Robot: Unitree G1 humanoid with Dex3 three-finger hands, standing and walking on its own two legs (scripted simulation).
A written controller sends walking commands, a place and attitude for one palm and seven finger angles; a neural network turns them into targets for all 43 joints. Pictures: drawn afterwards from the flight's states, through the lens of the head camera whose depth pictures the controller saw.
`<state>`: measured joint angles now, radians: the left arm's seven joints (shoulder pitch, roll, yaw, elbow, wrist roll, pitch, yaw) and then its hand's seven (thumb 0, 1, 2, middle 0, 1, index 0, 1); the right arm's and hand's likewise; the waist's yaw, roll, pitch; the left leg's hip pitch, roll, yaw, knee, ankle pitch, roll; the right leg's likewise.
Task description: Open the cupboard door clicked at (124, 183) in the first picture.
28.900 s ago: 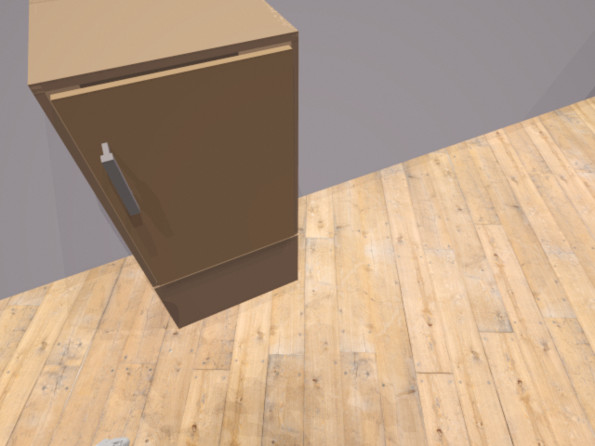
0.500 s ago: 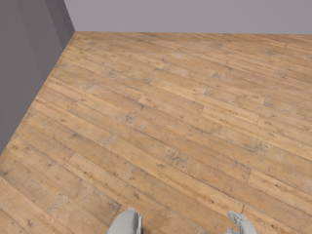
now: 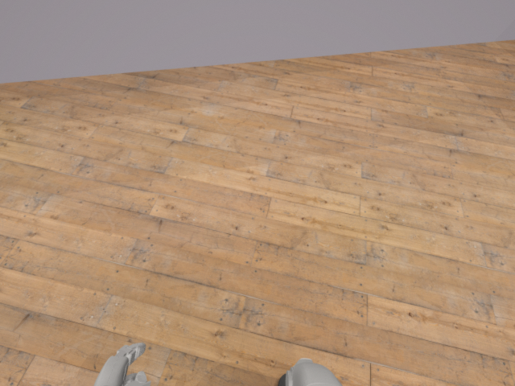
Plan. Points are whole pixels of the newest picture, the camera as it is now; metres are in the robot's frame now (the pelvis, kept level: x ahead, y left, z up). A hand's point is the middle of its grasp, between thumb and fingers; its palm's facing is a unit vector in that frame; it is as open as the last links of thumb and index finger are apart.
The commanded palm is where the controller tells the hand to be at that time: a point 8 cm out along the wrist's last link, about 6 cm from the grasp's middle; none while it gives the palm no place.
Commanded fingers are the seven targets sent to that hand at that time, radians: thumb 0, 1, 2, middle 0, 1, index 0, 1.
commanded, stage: turn to face it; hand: left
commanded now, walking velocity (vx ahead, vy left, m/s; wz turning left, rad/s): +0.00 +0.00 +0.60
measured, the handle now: out of the picture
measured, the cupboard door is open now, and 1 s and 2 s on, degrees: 41 41 41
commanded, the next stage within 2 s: none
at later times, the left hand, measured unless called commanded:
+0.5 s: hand out of the picture +0.10 +0.25 -0.20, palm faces +0.31 -0.93 -0.21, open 7.3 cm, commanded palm none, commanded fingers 0.00 0.90 0.90 -0.20 -0.30 -0.20 -0.30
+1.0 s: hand out of the picture +0.07 +0.17 -0.15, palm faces +0.53 -0.80 -0.28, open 7.3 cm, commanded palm none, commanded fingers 0.00 0.90 0.90 -0.20 -0.30 -0.20 -0.30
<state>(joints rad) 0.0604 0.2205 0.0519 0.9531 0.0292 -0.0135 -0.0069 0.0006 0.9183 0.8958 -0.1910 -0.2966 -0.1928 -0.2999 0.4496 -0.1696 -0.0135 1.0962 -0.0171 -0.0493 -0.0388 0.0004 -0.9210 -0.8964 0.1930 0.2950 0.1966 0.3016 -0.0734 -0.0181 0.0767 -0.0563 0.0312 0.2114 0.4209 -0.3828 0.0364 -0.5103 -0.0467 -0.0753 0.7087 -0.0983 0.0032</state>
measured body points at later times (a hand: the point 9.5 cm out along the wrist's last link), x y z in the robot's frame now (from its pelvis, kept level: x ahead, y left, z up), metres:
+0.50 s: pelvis +0.07 +0.03 -0.02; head +0.09 +0.08 +0.43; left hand +0.09 +0.30 -0.18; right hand +0.21 -0.20 -0.14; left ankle +0.07 +0.13 -0.74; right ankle +0.07 -0.13 -0.67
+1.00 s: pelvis +0.11 -0.03 +0.00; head +0.16 -0.03 +0.45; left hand +0.04 +0.21 -0.13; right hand +0.31 -0.22 -0.15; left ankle +0.01 +0.08 -0.64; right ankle +0.15 -0.12 -0.74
